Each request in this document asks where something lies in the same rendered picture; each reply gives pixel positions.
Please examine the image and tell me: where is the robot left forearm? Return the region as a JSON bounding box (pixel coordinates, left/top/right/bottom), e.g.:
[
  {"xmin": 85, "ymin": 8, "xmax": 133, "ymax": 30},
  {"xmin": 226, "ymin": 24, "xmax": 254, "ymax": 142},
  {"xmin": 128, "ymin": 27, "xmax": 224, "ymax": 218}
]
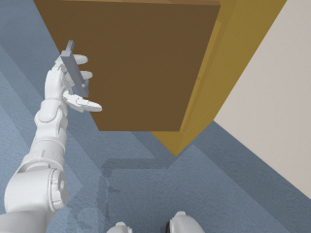
[{"xmin": 4, "ymin": 99, "xmax": 68, "ymax": 213}]

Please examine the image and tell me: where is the right robot shin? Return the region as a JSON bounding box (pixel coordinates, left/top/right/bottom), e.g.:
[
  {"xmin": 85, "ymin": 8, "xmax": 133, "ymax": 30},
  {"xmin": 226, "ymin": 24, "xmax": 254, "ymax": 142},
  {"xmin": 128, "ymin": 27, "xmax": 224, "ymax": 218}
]
[{"xmin": 174, "ymin": 211, "xmax": 186, "ymax": 217}]

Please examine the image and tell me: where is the handle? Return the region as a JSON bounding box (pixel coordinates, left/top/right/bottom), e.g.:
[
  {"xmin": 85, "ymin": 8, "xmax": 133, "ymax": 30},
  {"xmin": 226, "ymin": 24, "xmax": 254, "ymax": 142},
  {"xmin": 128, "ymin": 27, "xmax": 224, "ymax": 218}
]
[{"xmin": 60, "ymin": 40, "xmax": 89, "ymax": 97}]

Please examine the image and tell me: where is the right robot thigh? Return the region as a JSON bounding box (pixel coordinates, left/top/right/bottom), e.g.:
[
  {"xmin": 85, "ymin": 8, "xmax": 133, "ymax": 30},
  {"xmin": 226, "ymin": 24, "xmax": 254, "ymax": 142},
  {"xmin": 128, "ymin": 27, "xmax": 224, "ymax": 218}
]
[{"xmin": 169, "ymin": 215, "xmax": 205, "ymax": 233}]

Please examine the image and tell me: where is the robot left hand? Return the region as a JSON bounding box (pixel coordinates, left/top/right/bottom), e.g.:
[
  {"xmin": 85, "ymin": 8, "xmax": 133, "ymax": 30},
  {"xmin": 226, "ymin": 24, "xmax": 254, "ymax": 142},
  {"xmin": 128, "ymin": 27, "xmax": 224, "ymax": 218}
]
[{"xmin": 45, "ymin": 54, "xmax": 102, "ymax": 113}]

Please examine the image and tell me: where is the cupboard door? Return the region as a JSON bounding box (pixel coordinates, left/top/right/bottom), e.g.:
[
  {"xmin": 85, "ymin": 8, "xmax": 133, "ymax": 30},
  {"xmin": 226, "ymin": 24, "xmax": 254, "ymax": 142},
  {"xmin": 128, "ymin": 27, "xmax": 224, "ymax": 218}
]
[{"xmin": 33, "ymin": 0, "xmax": 221, "ymax": 132}]

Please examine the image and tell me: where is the left robot upper arm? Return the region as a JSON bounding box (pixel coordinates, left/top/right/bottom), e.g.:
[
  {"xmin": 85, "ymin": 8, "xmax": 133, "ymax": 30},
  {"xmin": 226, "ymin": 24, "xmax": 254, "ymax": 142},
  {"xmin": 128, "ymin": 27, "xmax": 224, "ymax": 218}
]
[{"xmin": 0, "ymin": 168, "xmax": 69, "ymax": 233}]

